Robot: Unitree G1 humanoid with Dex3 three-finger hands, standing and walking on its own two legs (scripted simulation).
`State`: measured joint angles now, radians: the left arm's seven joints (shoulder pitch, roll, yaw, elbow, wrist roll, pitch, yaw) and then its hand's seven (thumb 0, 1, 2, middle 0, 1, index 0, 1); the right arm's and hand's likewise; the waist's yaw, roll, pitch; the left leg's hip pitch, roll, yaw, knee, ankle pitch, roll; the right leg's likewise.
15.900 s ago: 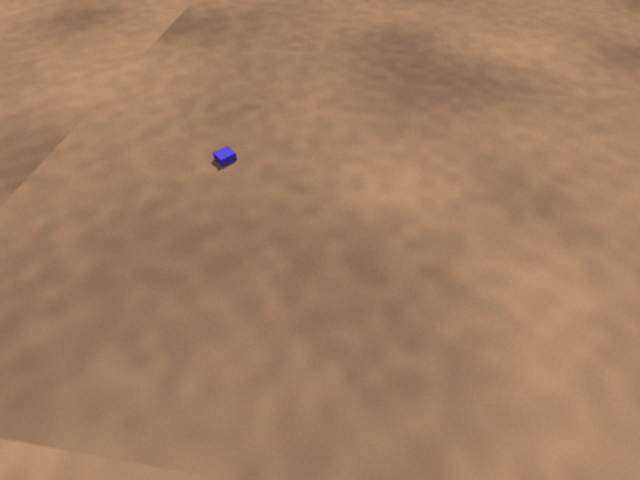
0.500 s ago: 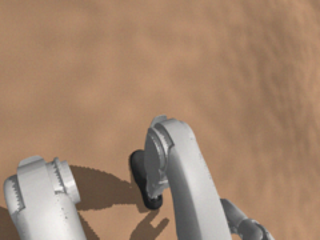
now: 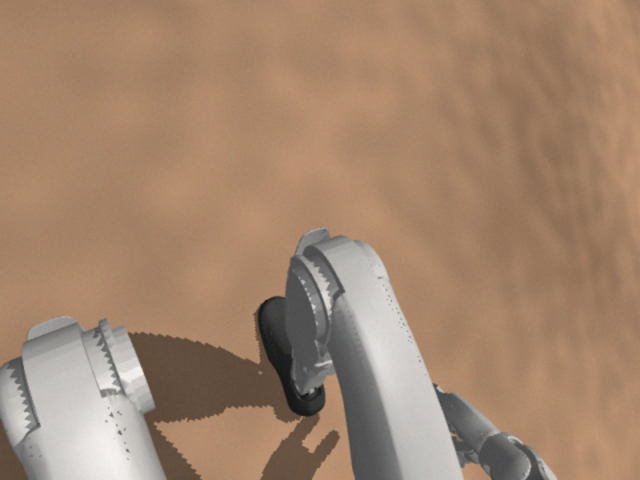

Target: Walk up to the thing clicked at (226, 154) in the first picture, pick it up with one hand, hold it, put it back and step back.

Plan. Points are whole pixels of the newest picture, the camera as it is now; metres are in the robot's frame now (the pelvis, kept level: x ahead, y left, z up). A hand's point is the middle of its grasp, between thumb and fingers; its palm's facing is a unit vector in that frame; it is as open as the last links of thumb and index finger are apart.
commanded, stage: rest palm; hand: left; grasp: from above
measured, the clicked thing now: out of the picture +0.47 +0.34 -0.28
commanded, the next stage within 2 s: close in 0.14 s
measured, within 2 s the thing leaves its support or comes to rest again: neither
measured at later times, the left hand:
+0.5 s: hand out of the picture +0.44 +0.33 -0.23, palm faces -0.47 -0.07 -0.88, open 13.6 cm
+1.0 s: hand out of the picture +0.44 +0.33 -0.24, palm faces -0.48 -0.08 -0.88, open 12.1 cm
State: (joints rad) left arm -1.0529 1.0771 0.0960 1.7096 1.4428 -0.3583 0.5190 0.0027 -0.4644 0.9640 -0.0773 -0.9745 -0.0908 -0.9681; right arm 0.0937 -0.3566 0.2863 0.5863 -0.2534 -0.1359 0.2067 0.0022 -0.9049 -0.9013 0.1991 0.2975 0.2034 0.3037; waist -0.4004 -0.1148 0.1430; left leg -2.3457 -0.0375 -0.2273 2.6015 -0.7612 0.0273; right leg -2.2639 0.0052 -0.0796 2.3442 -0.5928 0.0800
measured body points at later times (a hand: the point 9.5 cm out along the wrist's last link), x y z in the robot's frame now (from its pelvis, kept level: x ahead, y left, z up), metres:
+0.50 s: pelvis +0.00 +0.00 +0.00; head +0.25 +0.15 +0.34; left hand +0.46 +0.33 -0.18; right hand +0.09 -0.26 -0.05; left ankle +0.05 +0.11 -0.26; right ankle +0.14 -0.15 -0.26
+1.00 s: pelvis +0.00 +0.00 +0.00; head +0.26 +0.15 +0.33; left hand +0.46 +0.33 -0.19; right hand +0.07 -0.26 -0.04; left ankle +0.05 +0.11 -0.26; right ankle +0.14 -0.15 -0.26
